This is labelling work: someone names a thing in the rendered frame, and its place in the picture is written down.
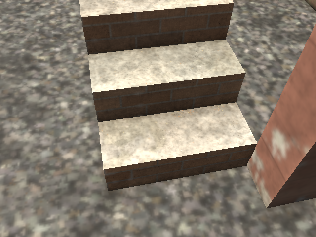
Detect stairs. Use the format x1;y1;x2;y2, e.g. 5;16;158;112
79;0;258;191

